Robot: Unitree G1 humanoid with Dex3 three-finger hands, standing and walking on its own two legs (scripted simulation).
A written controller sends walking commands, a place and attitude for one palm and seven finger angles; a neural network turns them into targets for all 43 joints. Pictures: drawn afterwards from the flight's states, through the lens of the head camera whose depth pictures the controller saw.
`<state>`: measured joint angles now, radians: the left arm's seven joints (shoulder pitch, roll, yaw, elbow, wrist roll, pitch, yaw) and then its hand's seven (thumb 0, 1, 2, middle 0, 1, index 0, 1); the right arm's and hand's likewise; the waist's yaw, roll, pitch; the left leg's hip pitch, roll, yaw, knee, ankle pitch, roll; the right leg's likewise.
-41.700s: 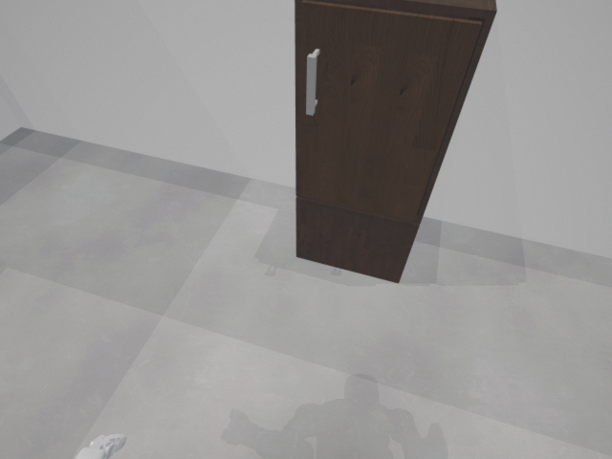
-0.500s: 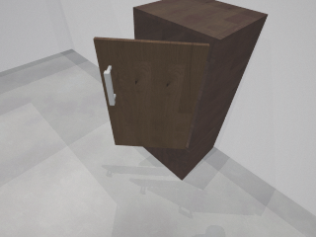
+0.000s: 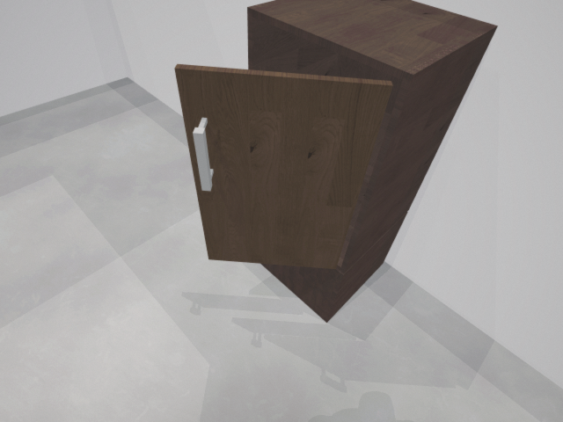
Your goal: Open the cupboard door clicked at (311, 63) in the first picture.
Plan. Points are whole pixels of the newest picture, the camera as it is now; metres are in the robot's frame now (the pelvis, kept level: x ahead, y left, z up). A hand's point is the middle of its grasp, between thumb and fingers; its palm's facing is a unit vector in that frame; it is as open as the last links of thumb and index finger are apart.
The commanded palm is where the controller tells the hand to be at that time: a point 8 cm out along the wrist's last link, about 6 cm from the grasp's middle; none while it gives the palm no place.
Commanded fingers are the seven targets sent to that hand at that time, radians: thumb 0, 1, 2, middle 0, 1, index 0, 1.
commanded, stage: shuffle to correct the standing spot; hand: left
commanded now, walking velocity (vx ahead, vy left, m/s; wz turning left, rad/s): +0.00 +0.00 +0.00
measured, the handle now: (205, 155) +0.60 +0.20 +0.03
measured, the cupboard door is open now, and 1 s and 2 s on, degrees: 41 41 41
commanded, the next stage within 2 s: come to a stop and stand still in 0.18 s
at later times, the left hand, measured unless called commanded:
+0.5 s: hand out of the picture +0.06 +0.15 -0.18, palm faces +0.00 -0.99 -0.17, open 7.3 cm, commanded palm none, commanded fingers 0.00 0.90 0.90 -0.20 -0.30 -0.20 -0.30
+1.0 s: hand out of the picture +0.06 +0.18 -0.18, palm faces +0.00 -0.99 -0.17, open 7.3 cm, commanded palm none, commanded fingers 0.00 0.90 0.90 -0.20 -0.30 -0.20 -0.30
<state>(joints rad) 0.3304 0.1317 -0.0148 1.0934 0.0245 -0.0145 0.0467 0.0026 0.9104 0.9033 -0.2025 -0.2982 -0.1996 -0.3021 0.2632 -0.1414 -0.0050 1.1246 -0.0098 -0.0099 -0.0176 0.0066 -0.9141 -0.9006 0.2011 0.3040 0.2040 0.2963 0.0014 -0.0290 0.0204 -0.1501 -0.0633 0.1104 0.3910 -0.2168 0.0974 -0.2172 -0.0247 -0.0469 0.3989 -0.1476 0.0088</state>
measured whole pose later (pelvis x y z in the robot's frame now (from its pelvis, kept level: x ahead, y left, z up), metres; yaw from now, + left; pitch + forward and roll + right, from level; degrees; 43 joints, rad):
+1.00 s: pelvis +0.03 +0.01 +0.00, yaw -2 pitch -2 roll +0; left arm 0.29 0.16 0.03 1.06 0.04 0.03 0.03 0.00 0.93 0.90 -0.20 -0.30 -0.20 -0.30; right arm 0.31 -0.13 -0.03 1.11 -0.03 0.00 -0.02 0.00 -0.91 -0.90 0.20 0.30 0.20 0.30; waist 0.01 -0.04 0.01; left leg -0.09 -0.06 0.15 0.40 -0.29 0.11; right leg -0.27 -0.05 -0.05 0.64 -0.35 -0.02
